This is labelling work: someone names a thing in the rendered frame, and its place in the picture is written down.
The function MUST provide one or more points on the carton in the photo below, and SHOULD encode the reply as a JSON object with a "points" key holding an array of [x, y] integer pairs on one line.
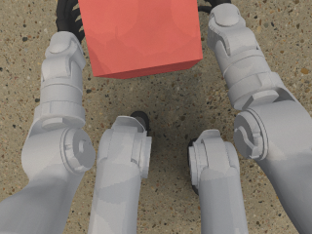
{"points": [[134, 38]]}

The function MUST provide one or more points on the right robot hand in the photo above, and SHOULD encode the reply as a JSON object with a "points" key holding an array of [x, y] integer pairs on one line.
{"points": [[214, 3]]}

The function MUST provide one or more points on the left robot shin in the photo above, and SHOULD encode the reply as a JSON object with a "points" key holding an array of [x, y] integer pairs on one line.
{"points": [[104, 143]]}

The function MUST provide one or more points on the robot right upper arm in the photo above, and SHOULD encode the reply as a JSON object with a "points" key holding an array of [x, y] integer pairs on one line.
{"points": [[278, 136]]}

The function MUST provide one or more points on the right robot shin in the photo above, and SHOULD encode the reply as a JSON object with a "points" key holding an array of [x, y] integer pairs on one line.
{"points": [[230, 149]]}

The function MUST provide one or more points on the right robot forearm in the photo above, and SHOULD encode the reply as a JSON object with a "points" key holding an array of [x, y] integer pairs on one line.
{"points": [[242, 63]]}

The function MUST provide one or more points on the left robot hand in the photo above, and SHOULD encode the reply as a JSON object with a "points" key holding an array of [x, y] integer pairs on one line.
{"points": [[66, 18]]}

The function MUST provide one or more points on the robot shin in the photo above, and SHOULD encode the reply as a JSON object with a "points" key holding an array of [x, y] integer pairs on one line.
{"points": [[104, 143], [230, 149]]}

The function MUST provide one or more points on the left robot forearm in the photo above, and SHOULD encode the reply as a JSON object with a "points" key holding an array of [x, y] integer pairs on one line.
{"points": [[61, 87]]}

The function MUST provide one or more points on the robot left upper arm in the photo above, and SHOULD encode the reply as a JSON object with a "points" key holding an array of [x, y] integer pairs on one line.
{"points": [[55, 163]]}

